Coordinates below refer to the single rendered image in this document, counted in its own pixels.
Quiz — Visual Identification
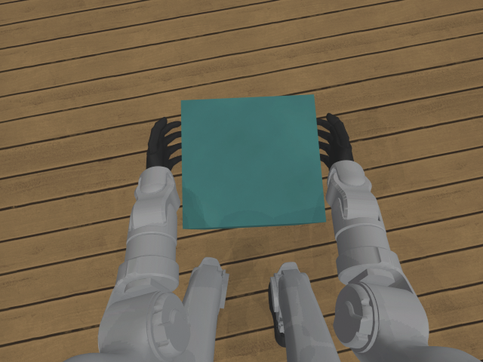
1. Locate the robot right hand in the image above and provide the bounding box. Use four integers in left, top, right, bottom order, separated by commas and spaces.
316, 113, 354, 170

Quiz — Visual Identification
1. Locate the left robot forearm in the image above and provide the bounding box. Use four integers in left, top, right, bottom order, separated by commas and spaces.
98, 166, 180, 352

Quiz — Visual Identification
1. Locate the left robot upper arm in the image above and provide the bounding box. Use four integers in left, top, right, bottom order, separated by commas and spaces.
63, 290, 190, 362

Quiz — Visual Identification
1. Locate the robot left hand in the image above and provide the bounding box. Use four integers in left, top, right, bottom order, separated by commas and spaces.
146, 117, 182, 170

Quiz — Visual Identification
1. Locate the robot right shin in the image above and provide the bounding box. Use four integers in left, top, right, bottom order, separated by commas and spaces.
275, 262, 311, 333

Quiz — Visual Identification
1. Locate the right robot foot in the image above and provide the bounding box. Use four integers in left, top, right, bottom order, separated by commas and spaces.
268, 282, 286, 348

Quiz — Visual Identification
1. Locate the right robot forearm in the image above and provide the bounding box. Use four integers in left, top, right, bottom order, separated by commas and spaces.
325, 160, 429, 339

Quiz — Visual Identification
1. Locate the carton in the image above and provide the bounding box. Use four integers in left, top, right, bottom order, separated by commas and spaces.
181, 94, 326, 229

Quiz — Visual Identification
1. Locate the right robot upper arm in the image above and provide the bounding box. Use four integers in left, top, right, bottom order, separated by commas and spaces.
333, 281, 482, 362

